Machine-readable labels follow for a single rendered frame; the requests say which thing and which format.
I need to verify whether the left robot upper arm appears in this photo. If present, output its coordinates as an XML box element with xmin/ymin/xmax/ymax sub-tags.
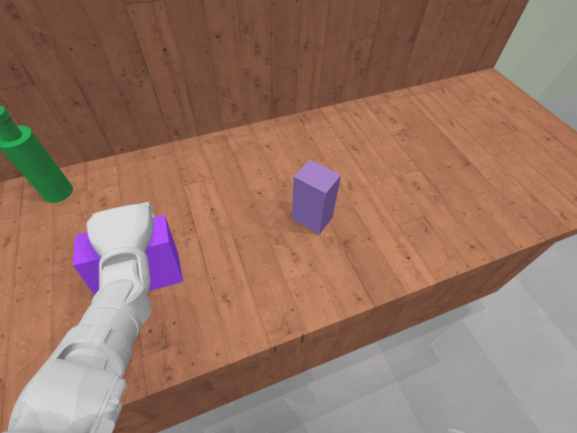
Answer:
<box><xmin>3</xmin><ymin>358</ymin><xmax>127</xmax><ymax>433</ymax></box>

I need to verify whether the robot left forearm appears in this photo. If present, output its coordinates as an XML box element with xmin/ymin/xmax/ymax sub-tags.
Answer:
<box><xmin>8</xmin><ymin>247</ymin><xmax>152</xmax><ymax>431</ymax></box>

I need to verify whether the sponge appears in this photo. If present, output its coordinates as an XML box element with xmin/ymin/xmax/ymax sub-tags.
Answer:
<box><xmin>73</xmin><ymin>215</ymin><xmax>183</xmax><ymax>295</ymax></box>

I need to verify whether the robot left hand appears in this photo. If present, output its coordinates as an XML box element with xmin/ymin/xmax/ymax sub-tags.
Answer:
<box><xmin>87</xmin><ymin>201</ymin><xmax>155</xmax><ymax>257</ymax></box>

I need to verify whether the table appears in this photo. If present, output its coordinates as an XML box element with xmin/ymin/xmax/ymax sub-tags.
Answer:
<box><xmin>0</xmin><ymin>0</ymin><xmax>577</xmax><ymax>433</ymax></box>

